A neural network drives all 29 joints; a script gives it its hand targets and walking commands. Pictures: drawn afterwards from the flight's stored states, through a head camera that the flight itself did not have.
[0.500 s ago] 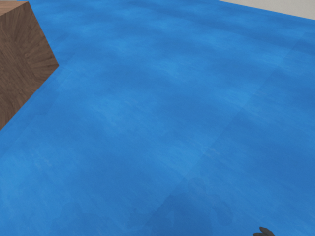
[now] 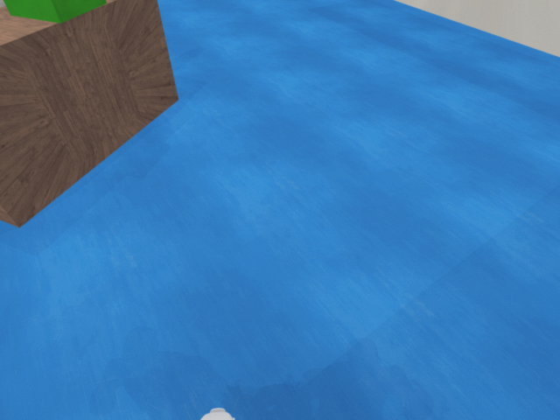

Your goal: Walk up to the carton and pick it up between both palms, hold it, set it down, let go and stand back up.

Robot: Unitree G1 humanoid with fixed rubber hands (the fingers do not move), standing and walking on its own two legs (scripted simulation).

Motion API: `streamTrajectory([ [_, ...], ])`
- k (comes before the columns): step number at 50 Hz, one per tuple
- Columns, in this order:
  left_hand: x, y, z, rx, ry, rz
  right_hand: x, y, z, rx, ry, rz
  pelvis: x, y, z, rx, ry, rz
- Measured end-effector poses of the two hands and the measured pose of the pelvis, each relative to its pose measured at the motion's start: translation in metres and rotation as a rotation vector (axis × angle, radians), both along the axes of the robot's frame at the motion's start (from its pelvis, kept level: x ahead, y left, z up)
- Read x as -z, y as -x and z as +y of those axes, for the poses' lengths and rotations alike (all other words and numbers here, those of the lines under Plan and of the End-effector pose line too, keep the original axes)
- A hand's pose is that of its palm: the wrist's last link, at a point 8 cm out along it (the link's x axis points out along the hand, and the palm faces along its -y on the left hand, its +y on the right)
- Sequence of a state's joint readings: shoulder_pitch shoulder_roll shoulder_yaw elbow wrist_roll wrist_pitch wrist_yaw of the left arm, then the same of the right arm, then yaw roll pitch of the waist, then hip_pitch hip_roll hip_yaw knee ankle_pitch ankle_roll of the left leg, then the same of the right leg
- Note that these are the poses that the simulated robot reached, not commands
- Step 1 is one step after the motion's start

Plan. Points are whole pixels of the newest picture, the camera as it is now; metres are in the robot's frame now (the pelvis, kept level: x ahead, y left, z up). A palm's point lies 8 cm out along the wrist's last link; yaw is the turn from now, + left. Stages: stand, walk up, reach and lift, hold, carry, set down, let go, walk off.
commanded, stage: walk up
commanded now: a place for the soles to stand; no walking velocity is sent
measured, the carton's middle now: out of the picture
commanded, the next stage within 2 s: none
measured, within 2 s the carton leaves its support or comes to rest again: neither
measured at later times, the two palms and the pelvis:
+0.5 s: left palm out of the picture +0.18 +0.44 -0.10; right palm (393, 298) +0.35 -0.19 -0.07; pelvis +0.20 +0.09 +0.01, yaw +24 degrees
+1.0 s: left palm (71, 320) +0.31 +0.38 -0.09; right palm (298, 161) +0.79 -0.03 -0.11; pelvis +0.51 +0.12 -0.01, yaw +39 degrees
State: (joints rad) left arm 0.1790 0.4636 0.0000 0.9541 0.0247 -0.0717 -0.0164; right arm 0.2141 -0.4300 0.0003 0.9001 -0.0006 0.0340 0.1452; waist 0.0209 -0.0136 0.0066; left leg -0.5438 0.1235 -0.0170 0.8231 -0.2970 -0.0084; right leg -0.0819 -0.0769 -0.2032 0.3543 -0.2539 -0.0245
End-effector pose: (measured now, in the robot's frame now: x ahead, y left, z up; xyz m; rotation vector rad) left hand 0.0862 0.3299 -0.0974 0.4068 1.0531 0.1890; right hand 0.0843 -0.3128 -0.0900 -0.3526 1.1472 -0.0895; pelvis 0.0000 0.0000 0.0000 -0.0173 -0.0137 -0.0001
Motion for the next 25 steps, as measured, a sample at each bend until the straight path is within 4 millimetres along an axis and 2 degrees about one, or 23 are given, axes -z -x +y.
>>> streamTrajectory([
  [4,0.011,0.002,0.036,-0.072,0.010,-0.009,-0.008,-0.065,0.026,-0.091,0.028,-0.049,0.008,-0.029,0.022,-0.068,0.031,-0.008],
  [8,0.036,-0.017,0.073,-0.115,0.024,-0.023,-0.003,-0.129,0.063,-0.160,0.059,-0.118,0.029,-0.064,0.056,-0.124,0.048,-0.012],
  [11,0.043,-0.039,0.085,-0.126,0.053,-0.031,0.002,-0.150,0.087,-0.180,0.062,-0.113,0.031,-0.081,0.072,-0.188,0.028,-0.022],
  [14,0.030,-0.060,0.088,-0.142,0.088,-0.051,-0.004,-0.156,0.103,-0.196,0.063,-0.043,0.015,-0.099,0.081,-0.236,0.029,-0.022],
  [18,0.014,-0.073,0.098,-0.186,0.093,-0.036,-0.014,-0.176,0.113,-0.229,0.072,0.025,-0.001,-0.130,0.089,-0.304,0.032,-0.020],
  [21,0.007,-0.079,0.107,-0.235,0.080,-0.025,-0.018,-0.207,0.118,-0.269,0.080,0.041,-0.006,-0.160,0.092,-0.349,0.025,-0.024],
  [25,0.001,-0.094,0.110,-0.308,0.064,-0.010,-0.017,-0.266,0.126,-0.339,0.082,0.046,-0.008,-0.205,0.092,-0.413,0.018,-0.010],
])
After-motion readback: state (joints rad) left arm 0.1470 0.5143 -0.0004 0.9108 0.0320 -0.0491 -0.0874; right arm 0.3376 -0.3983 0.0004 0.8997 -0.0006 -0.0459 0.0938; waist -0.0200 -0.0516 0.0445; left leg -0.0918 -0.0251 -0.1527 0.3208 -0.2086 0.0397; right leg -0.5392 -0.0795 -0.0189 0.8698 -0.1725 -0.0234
